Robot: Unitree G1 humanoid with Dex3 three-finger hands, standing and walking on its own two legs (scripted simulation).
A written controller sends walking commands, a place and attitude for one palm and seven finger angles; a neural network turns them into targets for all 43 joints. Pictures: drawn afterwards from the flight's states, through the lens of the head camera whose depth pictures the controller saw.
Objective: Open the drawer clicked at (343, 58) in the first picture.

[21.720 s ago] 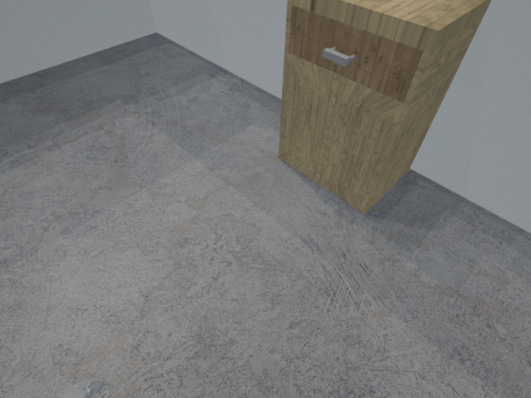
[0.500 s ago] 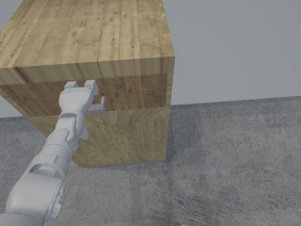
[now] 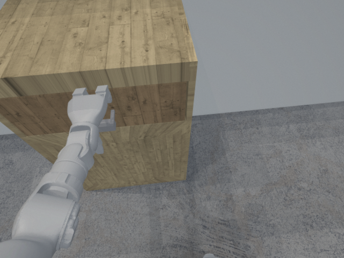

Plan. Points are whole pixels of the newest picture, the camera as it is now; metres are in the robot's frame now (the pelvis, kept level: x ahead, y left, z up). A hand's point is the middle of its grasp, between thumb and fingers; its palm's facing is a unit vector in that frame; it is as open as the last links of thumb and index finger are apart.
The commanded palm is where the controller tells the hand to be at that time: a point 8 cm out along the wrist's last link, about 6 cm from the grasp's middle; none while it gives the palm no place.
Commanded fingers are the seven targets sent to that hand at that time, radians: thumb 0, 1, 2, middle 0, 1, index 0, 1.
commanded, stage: re-aim the fingers above the handle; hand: left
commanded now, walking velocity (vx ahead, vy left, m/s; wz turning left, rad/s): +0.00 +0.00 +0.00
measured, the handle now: (97, 120) +0.50 +0.21 -0.04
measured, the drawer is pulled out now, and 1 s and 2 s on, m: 0.00 0.00 0.00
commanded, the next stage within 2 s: lower the fingers behind the handle in 0.68 s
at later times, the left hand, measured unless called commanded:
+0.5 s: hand (88, 124) +0.44 +0.21 +0.02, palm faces -0.03 -0.01 -1.00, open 13.8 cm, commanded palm +0.42 +0.21 +0.08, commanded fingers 0.00 -0.50 0.30 -0.30 -1.20 -0.30 -1.20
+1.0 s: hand (93, 128) +0.44 +0.20 +0.01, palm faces -0.07 -0.03 -1.00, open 13.8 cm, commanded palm +0.42 +0.20 +0.06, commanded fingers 0.00 -0.50 0.30 -0.30 -1.20 -0.30 -1.20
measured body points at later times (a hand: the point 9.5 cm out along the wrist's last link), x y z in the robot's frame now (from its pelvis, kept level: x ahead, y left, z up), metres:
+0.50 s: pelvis +0.00 -0.01 +0.00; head +0.08 -0.02 +0.45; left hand +0.44 +0.21 +0.08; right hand +0.08 -0.27 -0.13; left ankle -0.03 +0.10 -0.71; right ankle +0.00 -0.12 -0.71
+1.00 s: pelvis +0.00 -0.01 +0.00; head +0.08 -0.02 +0.44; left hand +0.44 +0.20 +0.07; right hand +0.05 -0.27 -0.14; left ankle -0.03 +0.10 -0.71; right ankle +0.00 -0.12 -0.71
